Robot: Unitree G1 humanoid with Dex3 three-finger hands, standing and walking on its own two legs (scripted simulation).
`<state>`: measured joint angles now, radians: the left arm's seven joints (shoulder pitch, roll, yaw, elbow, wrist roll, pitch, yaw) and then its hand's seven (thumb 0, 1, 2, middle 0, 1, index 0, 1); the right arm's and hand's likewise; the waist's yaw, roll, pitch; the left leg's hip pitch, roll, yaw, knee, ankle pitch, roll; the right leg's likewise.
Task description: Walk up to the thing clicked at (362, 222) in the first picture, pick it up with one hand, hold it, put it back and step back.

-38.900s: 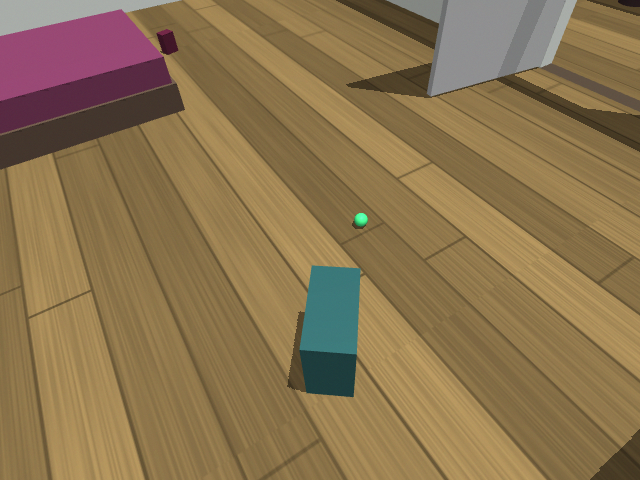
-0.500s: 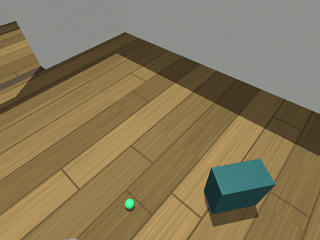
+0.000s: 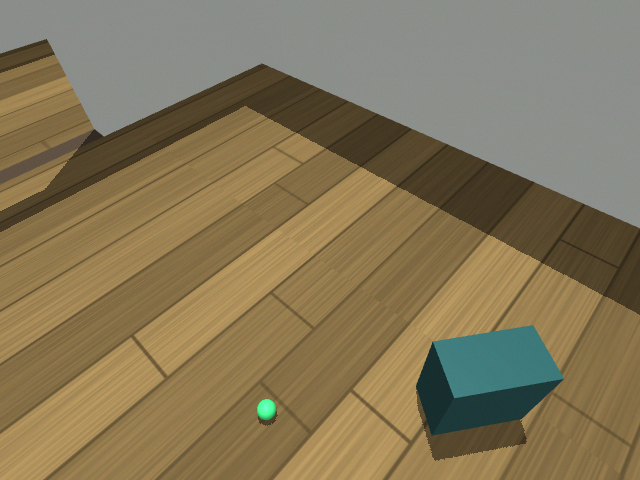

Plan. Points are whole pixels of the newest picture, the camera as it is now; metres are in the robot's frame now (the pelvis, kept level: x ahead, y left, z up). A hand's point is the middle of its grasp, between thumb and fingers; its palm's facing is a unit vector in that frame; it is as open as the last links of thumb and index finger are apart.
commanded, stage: walk up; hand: left
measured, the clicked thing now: (266, 409) +0.46 +0.23 -0.75
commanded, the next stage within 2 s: stand in 0.10 s
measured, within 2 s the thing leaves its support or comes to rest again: neither
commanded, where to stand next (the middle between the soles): +0.08 -0.01 m, yaw +0 degrees
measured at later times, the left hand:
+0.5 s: hand out of the picture +0.10 +0.26 -0.16, palm faces -0.01 -0.94 -0.35, open 7.4 cm
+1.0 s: hand out of the picture +0.09 +0.25 -0.16, palm faces +0.00 -0.94 -0.35, open 7.4 cm
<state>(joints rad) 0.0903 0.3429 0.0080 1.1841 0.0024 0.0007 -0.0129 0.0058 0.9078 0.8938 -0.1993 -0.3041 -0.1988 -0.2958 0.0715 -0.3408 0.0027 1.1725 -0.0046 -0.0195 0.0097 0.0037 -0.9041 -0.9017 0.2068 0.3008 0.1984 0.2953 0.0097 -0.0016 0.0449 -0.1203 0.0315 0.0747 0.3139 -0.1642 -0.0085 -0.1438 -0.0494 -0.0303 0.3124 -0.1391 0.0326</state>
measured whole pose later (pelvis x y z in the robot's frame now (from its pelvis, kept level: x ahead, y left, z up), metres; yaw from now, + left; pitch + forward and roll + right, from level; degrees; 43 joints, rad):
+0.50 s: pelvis +0.02 +0.00 +0.00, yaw +1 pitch -1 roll +0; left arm 0.09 0.35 0.00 1.15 0.01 -0.01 0.00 0.01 0.91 0.89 -0.20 -0.30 -0.20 -0.30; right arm 0.09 -0.35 0.00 1.16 -0.01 -0.02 0.01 0.00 -0.90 -0.90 0.21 0.30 0.20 0.30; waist -0.01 0.00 0.03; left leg -0.09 0.03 0.06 0.30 -0.18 -0.01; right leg -0.11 -0.06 -0.04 0.30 -0.17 0.04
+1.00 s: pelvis +0.02 +0.00 +0.00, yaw +1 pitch -1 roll +0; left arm 0.10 0.35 0.00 1.15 0.01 -0.01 0.00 0.01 0.91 0.89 -0.20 -0.30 -0.20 -0.30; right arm 0.09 -0.35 0.00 1.15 -0.01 -0.01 0.00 0.00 -0.90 -0.90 0.21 0.30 0.20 0.30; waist 0.00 0.00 0.03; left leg -0.08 0.03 0.05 0.29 -0.18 -0.01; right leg -0.10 -0.05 -0.05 0.30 -0.17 0.03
